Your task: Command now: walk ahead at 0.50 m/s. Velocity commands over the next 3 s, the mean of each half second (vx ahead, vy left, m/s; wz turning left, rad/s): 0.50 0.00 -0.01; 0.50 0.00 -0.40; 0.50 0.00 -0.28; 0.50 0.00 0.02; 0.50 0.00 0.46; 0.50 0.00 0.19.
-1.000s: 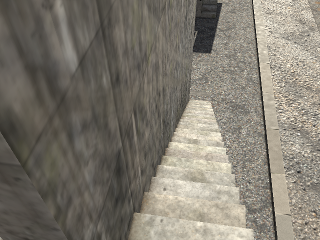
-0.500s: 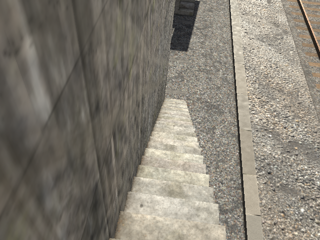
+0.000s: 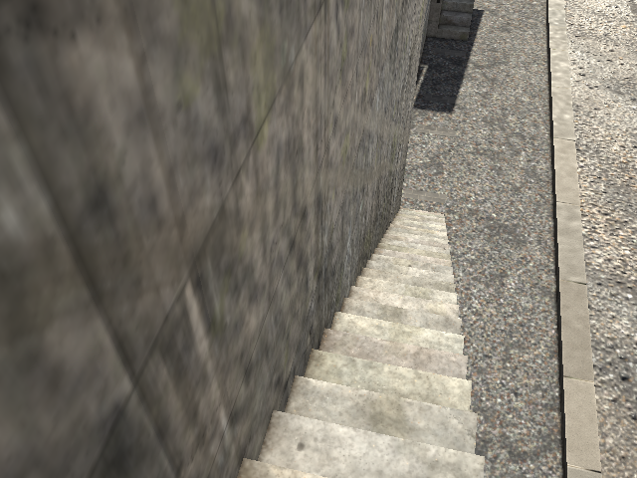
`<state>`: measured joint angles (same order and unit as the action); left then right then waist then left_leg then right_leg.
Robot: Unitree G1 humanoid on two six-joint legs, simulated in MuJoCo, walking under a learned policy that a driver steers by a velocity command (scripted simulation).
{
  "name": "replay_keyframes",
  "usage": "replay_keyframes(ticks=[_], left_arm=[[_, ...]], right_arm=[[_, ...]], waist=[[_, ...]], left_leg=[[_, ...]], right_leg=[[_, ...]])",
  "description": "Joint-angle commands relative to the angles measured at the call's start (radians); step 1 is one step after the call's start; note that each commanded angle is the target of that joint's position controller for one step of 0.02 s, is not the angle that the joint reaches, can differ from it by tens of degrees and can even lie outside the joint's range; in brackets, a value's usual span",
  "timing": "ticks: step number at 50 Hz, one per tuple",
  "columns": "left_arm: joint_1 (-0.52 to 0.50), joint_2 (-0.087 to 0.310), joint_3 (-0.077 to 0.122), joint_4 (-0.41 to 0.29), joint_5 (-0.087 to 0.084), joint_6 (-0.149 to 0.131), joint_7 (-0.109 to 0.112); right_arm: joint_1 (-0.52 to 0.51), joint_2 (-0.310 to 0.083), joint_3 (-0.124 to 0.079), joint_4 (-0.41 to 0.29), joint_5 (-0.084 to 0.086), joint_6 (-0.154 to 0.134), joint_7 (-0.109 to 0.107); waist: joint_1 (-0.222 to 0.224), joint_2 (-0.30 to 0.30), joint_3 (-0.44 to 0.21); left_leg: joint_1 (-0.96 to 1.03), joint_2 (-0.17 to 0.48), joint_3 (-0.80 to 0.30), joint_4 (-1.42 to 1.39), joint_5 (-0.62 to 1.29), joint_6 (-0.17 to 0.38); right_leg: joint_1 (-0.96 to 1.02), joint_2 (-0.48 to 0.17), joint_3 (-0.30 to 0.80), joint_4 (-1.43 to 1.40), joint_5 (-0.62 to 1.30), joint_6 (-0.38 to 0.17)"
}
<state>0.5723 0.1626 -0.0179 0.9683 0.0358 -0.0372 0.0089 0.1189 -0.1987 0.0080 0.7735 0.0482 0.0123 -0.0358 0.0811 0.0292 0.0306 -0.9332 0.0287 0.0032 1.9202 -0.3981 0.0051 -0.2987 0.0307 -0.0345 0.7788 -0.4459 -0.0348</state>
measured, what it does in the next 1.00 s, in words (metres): goes down: left foot 0.20 m lower, then right foot 0.20 m lower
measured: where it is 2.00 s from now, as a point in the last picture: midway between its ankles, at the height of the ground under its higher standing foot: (398, 414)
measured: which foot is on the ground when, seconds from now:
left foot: up 0.00-0.42, down 0.44-0.78, up 0.80-1.00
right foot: down 0.00-0.42, up 0.44-0.80, down 0.82-1.00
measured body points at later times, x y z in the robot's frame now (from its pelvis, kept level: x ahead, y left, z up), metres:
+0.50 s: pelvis +0.30 +0.07 -0.19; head +0.32 +0.15 +0.25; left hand +0.25 +0.32 -0.38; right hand +0.33 -0.22 -0.29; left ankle +0.39 +0.22 -0.90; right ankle +0.13 -0.11 -0.58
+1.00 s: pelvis +0.53 -0.02 -0.41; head +0.55 -0.02 +0.04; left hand +0.43 +0.21 -0.54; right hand +0.78 -0.24 -0.47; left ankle +0.64 +0.13 -1.03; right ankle +0.47 -0.10 -1.10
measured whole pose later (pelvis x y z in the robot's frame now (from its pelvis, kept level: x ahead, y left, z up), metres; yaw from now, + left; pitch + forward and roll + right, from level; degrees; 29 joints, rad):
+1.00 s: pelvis +0.53 -0.02 -0.41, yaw -11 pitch +1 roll -2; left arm 0.63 0.14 0.03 0.95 0.03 -0.02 0.03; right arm -0.10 -0.15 -0.03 0.72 -0.03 -0.04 -0.04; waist 0.14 0.04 0.02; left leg -0.78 0.04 -0.15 1.30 -0.20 -0.03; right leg -0.37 0.26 0.19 0.91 -0.52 -0.08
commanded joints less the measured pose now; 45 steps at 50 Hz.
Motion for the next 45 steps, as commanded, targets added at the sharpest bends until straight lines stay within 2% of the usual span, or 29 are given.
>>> replay_keyframes(ticks=[1, 3, 5, 7, 8, 9, 13, 16, 18, 20, 21, 22, 23, 24, 25, 26, 27, 28, 29, 31, 32, 34, 36, 39, 40, 41, 42, 43, 45], left_arm=[[-0.166, 0.126, 0.006, -0.122, -0.007, -0.031, 0.043], [-0.13, 0.18, 0.027, -0.096, -0.011, -0.039, 0.051], [-0.024, 0.178, 0.037, -0.084, -0.029, -0.046, 0.069], [0.093, 0.179, 0.048, -0.044, -0.024, -0.039, 0.089], [0.11, 0.162, 0.049, -0.035, -0.002, -0.027, 0.09], [0.08, 0.156, 0.04, -0.033, 0.008, -0.013, 0.091], [-0.076, 0.202, 0.056, -0.059, -0.019, 0.005, 0.07], [-0.089, 0.15, 0.061, -0.036, -0.033, 0.011, 0.057], [-0.096, 0.174, 0.088, 0.024, 0.022, 0.032, 0.08], [-0.046, 0.022, 0.054, 0.103, 0.015, 0.03, 0.074], [-0.063, -0.016, 0.047, 0.113, -0.013, 0.011, 0.043], [-0.26, 0.035, 0.074, 0.021, -0.073, -0.001, 0.046], [0.026, -0.107, 0.079, -0.041, -0.087, 0.047, 0.048], [0.105, -0.087, 0.05, -0.051, -0.075, 0.082, 0.024], [0.061, -0.081, 0.049, -0.024, -0.043, 0.099, -0.004], [0.085, -0.061, 0.056, 0.017, -0.016, 0.103, -0.003], [-0.005, -0.028, 0.07, -0.014, -0.015, 0.103, 0.012], [-0.152, 0.02, 0.072, -0.107, -0.042, 0.107, 0.024], [-0.277, 0.071, 0.083, -0.193, -0.053, 0.105, 0.04], [-0.213, -0.017, 0.062, -0.187, -0.009, 0.113, 0.047], [-0.286, 0.02, 0.071, -0.243, -0.024, 0.09, 0.037], [-0.309, 0.057, 0.086, -0.248, -0.049, 0.042, 0.008], [-0.087, 0.063, 0.1, -0.156, -0.086, 0.024, -0.031], [0.223, 0.13, 0.121, -0.04, 0.011, 0.055, -0.008], [0.266, 0.14, 0.127, -0.054, 0.012, 0.026, 0.006], [0.304, 0.174, 0.118, 0.009, -0.007, -0.005, 0.001], [0.221, 0.171, 0.085, -0.018, -0.038, -0.032, -0.007], [0.23, 0.161, 0.084, -0.039, -0.065, -0.054, -0.019], [0.161, 0.09, 0.073, -0.08, -0.042, -0.044, -0.015]], right_arm=[[0.049, -0.097, -0.023, -0.08, -0.073, 0.004, 0.022], [0.092, -0.079, -0.029, -0.023, -0.094, 0.001, 0.048], [-0.126, -0.137, -0.051, -0.089, -0.044, -0.008, 0.068], [-0.289, -0.093, -0.037, -0.144, -0.054, -0.003, 0.094], [-0.329, -0.071, -0.035, -0.145, -0.025, -0.01, 0.113], [-0.318, -0.066, -0.029, -0.139, -0.045, -0.02, 0.122], [-0.174, -0.089, -0.035, -0.076, -0.075, -0.022, 0.13], [-0.044, -0.125, -0.049, -0.027, -0.05, -0.022, 0.142], [0.131, -0.218, -0.079, 0.055, -0.013, -0.023, 0.108], [0.349, -0.305, -0.124, 0.141, -0.018, -0.01, 0.117], [0.519, -0.358, -0.148, 0.2, -0.028, -0.002, 0.144], [0.699, -0.308, -0.112, 0.282, -0.053, -0.009, 0.139], [0.73, -0.494, -0.17, 0.43, 0.041, -0.002, 0.158], [0.501, -0.372, -0.134, 0.334, 0.075, 0.02, 0.126], [0.387, -0.312, -0.133, 0.284, 0.074, 0.004, 0.12], [0.34, -0.257, -0.119, 0.289, 0.05, -0.02, 0.113], [0.297, -0.265, -0.132, 0.292, 0.041, -0.019, 0.093], [0.183, -0.165, -0.092, 0.232, -0.003, -0.027, 0.052], [0.104, -0.134, -0.066, 0.185, -0.043, -0.036, 0.004], [0.087, -0.262, -0.097, 0.191, -0.074, -0.05, -0.05], [0.003, -0.209, -0.096, 0.116, -0.057, -0.07, -0.078], [-0.006, -0.165, -0.074, 0.082, -0.037, -0.097, -0.122], [-0.032, -0.182, -0.075, 0.102, -0.028, -0.1, -0.113], [-0.15, -0.063, -0.052, 0.068, 0.018, -0.089, -0.039], [-0.174, 0.002, -0.043, 0.045, 0.014, -0.095, -0.037], [-0.104, 0.029, -0.05, 0.031, -0.063, -0.085, -0.056], [0.061, 0.037, -0.045, -0.049, -0.072, -0.08, -0.059], [0.075, -0.061, -0.073, -0.029, -0.075, -0.088, -0.047], [-0.064, -0.077, -0.09, -0.022, -0.088, -0.09, -0.03]], waist=[[-0.131, -0.06, 0.09], [-0.125, -0.08, 0.027], [-0.028, -0.079, 0.092], [0.054, -0.071, 0.145], [0.079, -0.074, 0.161], [0.064, -0.083, 0.186], [0.031, -0.08, 0.225], [-0.02, -0.072, 0.105], [-0.058, -0.149, 0.026], [-0.072, -0.266, -0.04], [-0.154, -0.116, -0.039], [-0.328, 0.228, 0.04], [-0.088, 0.851, -0.025], [-0.029, 0.66, -0.054], [-0.02, 0.463, -0.042], [0.013, 0.231, -0.089], [0.007, 0.183, -0.094], [0.023, 0.03, -0.016], [0.014, 0.058, 0.03], [0.035, 0.237, 0.046], [0.019, 0.251, 0.08], [0.038, 0.208, 0.018], [0.13, 0.217, -0.04], [0.211, 0.0, -0.001], [0.268, -0.218, 0.077], [0.226, -0.468, 0.153], [0.002, -0.784, 0.131], [0.011, -0.633, 0.087], [0.022, -0.151, -0.033]], left_leg=[[0.026, 0.079, -0.072, -0.477, 0.5, 0.006], [0.236, 0.082, -0.056, -0.657, 0.759, 0.0], [-0.114, 0.11, -0.126, -0.849, 0.772, -0.005], [-0.328, 0.138, -0.141, -1.004, 0.684, -0.004], [-0.292, 0.152, -0.124, -1.05, 0.705, -0.008], [-0.176, 0.127, -0.105, -1.104, 0.761, -0.002], [0.196, 0.095, -0.043, -1.181, 0.949, 0.021], [0.436, 0.101, -0.109, -1.325, 1.132, 0.009], [0.43, 0.163, -0.156, -1.387, 1.112, -0.01], [0.672, 0.195, -0.224, -1.404, 0.963, 0.021], [0.826, 0.273, -0.282, -1.422, 0.978, 0.049], [0.923, 0.21, -0.169, -1.382, 1.121, -0.002], [1.022, 0.333, -0.471, -1.45, 0.484, 0.018], [0.93, 0.326, -0.447, -1.512, 0.059, -0.076], [0.928, 0.35, -0.411, -1.337, 0.021, -0.054], [0.853, 0.285, -0.334, -1.21, -0.05, -0.093], [0.779, 0.331, -0.417, -1.203, -0.19, -0.076], [0.48, 0.291, -0.349, -1.28, -0.313, -0.089], [0.321, 0.301, -0.316, -1.354, -0.317, -0.067], [0.301, 0.373, -0.278, -1.341, -0.055, -0.016], [0.295, 0.326, -0.196, -1.288, -0.143, -0.084], [0.145, 0.196, 0.075, -1.203, -0.125, -0.11], [0.099, 0.228, 0.089, -1.101, -0.169, -0.09], [0.236, 0.172, 0.151, -0.617, -0.094, -0.106], [0.242, 0.036, 0.252, -0.073, -0.271, -0.108], [-0.099, -0.032, 0.221, 0.391, -0.528, -0.077], [-0.256, -0.016, 0.026, 0.283, -0.313, -0.008], [-0.343, 0.013, -0.052, 0.08, -0.179, 0.016], [-0.217, 0.043, -0.062, -0.092, -0.022, 0.03]], right_leg=[[-0.169, -0.26, 0.347, -0.399, 0.159, -0.212], [-0.167, -0.203, 0.281, -0.367, 0.119, -0.201], [0.192, -0.242, 0.348, -0.305, 0.002, -0.204], [0.41, -0.289, 0.401, -0.271, -0.034, -0.202], [0.36, -0.284, 0.399, -0.25, -0.065, -0.199], [0.235, -0.253, 0.392, -0.268, -0.05, -0.208], [-0.08, -0.154, 0.245, -0.176, -0.125, -0.155], [0.028, -0.111, 0.123, 0.057, -0.099, -0.051], [0.275, -0.103, 0.127, 0.321, 0.133, -0.038], [0.191, 0.012, 0.115, 0.701, 0.168, 0.026], [0.039, 0.062, 0.088, 1.104, -0.106, 0.115], [-0.24, 0.21, 0.115, 1.594, -0.559, 0.155], [-0.577, 0.191, 0.209, 1.607, -0.455, 0.092], [-0.603, 0.08, 0.244, 1.354, -0.241, 0.0], [-0.707, 0.04, 0.28, 1.325, -0.209, -0.004], [-0.685, 0.006, 0.264, 1.217, -0.063, -0.026], [-0.728, -0.003, 0.238, 1.174, 0.02, -0.013], [-0.581, 0.006, 0.228, 0.858, 0.291, -0.013], [-0.45, 0.004, 0.214, 0.622, 0.422, 0.002], [-0.414, -0.032, 0.149, 0.673, 0.483, 0.041], [-0.447, -0.07, 0.278, 0.417, 0.739, 0.013], [-0.08, -0.046, 0.168, 0.017, 1.179, 0.024], [0.192, -0.06, 0.118, 0.123, 1.218, 0.014], [0.209, -0.072, 0.043, -0.005, 1.105, -0.082], [0.187, -0.067, 0.03, -0.395, 1.025, -0.184], [0.347, -0.048, 0.101, -0.244, 1.203, -0.168], [0.291, 0.02, 0.314, -0.091, 1.366, -0.154], [0.354, -0.023, 0.475, -0.106, 1.2, -0.152], [0.27, -0.024, 0.571, -0.111, 1.012, -0.164]])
